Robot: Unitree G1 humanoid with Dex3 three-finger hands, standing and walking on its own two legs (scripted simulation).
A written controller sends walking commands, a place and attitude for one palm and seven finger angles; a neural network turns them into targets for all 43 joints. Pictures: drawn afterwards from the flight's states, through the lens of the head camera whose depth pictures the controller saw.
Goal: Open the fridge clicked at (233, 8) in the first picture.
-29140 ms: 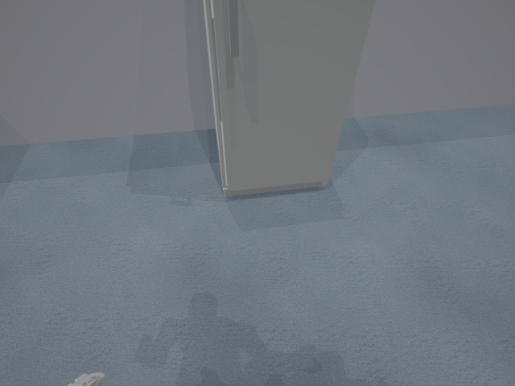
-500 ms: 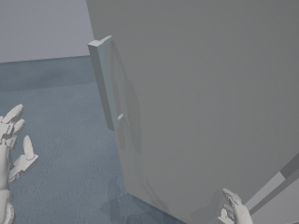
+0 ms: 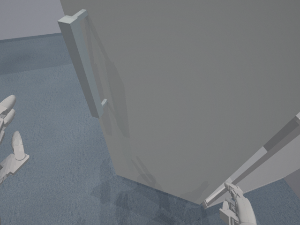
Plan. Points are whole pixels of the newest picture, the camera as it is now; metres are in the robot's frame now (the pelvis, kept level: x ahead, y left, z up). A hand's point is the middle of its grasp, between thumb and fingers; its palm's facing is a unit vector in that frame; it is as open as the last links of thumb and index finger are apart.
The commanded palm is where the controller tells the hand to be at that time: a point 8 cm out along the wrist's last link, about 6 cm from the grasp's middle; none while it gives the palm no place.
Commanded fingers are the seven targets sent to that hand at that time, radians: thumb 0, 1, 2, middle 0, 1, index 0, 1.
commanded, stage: step back with the hand held close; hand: left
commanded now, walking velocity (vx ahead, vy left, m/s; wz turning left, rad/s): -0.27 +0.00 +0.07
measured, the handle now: (91, 73) +0.43 +0.18 +0.17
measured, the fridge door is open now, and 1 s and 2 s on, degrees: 53 53 53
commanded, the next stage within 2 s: stop stepping back and stand still in 0.86 s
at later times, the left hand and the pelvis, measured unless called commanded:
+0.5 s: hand out of the picture +0.12 +0.29 +0.16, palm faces +0.47 -0.79 -0.40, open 7.4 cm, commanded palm +0.04 +0.33 +0.18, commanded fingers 0.00 0.90 0.90 -0.20 -0.30 -0.20 -0.30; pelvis -0.08 +0.02 -0.02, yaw +3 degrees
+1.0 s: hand out of the picture +0.05 +0.30 +0.17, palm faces +0.30 -0.87 -0.38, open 7.4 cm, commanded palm -0.04 +0.35 +0.18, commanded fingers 0.00 0.90 0.90 -0.20 -0.30 -0.20 -0.30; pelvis -0.20 +0.06 +0.00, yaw -3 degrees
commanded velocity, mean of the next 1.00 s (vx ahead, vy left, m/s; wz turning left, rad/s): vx -0.31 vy -0.01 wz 0.04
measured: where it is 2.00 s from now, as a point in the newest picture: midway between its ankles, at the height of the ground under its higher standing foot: outside the picture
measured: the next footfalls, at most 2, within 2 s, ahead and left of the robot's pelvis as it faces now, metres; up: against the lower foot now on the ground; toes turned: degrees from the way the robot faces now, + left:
right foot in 0.72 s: -0.18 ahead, -0.12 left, +0.00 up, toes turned -4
left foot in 0.90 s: -0.07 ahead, +0.12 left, +0.00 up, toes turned -2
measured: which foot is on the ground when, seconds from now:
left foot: down 0.00-0.72, up 0.74-0.88, down 0.90-1.00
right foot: down 0.00-0.42, up 0.44-0.70, down 0.72-0.88, up 0.90-1.00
